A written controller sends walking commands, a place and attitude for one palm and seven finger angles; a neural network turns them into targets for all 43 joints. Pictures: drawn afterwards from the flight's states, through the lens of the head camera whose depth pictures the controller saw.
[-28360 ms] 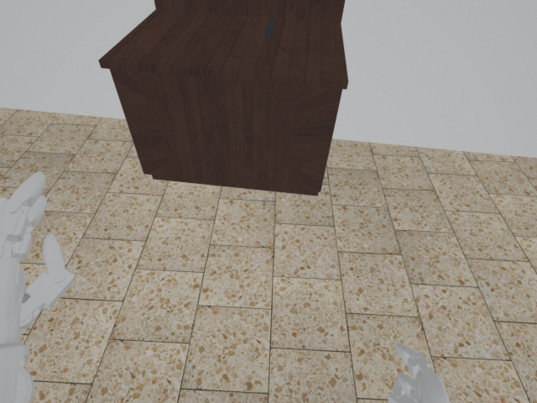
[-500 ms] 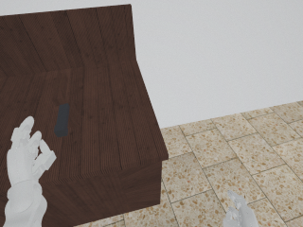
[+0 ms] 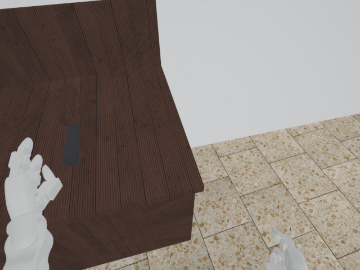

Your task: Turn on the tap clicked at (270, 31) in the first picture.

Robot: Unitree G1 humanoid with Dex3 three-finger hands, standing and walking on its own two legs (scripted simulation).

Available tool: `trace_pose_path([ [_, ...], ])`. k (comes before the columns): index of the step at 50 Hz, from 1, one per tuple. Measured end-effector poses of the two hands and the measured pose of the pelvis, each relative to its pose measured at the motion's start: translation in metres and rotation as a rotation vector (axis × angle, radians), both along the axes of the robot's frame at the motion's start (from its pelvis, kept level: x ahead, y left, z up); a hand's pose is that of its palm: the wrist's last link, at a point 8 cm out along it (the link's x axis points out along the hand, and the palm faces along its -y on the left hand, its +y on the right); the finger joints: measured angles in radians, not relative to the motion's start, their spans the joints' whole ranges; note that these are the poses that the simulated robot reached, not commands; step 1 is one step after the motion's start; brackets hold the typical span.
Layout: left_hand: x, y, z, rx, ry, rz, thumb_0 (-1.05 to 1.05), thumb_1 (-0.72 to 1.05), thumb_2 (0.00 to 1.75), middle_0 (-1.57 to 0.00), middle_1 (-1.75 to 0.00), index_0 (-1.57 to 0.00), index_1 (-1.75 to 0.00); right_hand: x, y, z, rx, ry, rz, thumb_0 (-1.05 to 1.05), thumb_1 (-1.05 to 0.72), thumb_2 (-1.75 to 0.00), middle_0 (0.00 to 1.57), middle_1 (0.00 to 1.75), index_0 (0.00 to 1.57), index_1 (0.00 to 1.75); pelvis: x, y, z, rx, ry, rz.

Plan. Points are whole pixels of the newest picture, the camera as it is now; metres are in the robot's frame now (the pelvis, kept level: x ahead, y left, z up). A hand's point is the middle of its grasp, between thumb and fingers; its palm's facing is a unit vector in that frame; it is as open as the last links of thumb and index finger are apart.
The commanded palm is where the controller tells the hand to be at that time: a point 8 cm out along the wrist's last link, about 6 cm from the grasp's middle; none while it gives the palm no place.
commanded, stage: reach beside the lever's end, fingers flat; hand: left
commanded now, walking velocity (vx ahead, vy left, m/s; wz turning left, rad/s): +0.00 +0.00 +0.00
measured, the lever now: (70, 158) +0.33 +0.29 +0.06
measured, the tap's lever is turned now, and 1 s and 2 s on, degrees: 0 0 11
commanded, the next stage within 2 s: push the lever round in 1.04 s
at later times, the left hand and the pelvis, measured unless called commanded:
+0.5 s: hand (58, 172) +0.29 +0.30 +0.07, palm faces +0.56 -0.82 -0.11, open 7.8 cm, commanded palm +0.24 +0.34 +0.07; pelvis -0.01 -0.01 -0.01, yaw +0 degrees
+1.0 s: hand (61, 167) +0.31 +0.30 +0.06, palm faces +0.54 -0.83 -0.11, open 7.8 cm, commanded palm +0.25 +0.34 +0.06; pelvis +0.00 +0.00 -0.01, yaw -1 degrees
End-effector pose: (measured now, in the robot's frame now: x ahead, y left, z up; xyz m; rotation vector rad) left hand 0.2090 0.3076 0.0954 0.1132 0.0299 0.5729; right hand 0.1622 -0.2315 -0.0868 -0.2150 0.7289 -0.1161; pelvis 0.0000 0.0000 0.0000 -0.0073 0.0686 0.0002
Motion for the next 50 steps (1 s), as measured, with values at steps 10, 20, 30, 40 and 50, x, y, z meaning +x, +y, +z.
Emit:
trace_pose_path([
  [10,0.004,0.009,-0.011,-0.010,0.001,0.022,0.01,0.90,0.90,-0.17,-0.20,-0.17,-0.20,-0.007,-0.005,-0.006,-0.016,0.036,-0.003,0.01,-0.91,-0.89,0.20,0.30,0.20,0.30,-0.005,-0.002,-0.003,-0.001,0.012,0.009],
  [20,0.024,0.013,-0.014,-0.005,-0.011,0.007,0.01,0.90,0.90,-0.16,-0.18,-0.16,-0.17,-0.024,-0.016,-0.014,-0.023,0.071,-0.035,0.01,-0.91,-0.89,0.20,0.30,0.20,0.30,-0.010,-0.007,-0.006,0.000,0.032,0.005],
  [30,0.035,0.027,-0.022,0.000,-0.002,0.037,0.01,0.90,0.89,-0.15,-0.16,-0.15,-0.15,-0.046,-0.030,-0.021,-0.041,0.135,-0.064,0.01,-0.91,-0.89,0.20,0.30,0.20,0.30,-0.012,-0.010,-0.009,-0.003,0.056,0.000],
  [40,0.049,0.034,-0.030,-0.007,0.002,0.015,0.01,0.90,0.90,-0.15,-0.15,-0.15,-0.15,-0.060,-0.035,-0.028,-0.053,0.196,-0.092,0.01,-0.91,-0.89,0.20,0.30,0.20,0.30,-0.010,-0.008,-0.012,-0.007,0.080,-0.004],
  [50,0.050,0.029,-0.031,-0.005,-0.007,0.003,0.01,0.90,0.89,-0.15,-0.15,-0.15,-0.15,-0.055,-0.027,-0.027,-0.035,0.187,-0.096,0.01,-0.91,-0.89,0.20,0.30,0.20,0.30,-0.003,-0.002,-0.011,-0.007,0.085,-0.012],
])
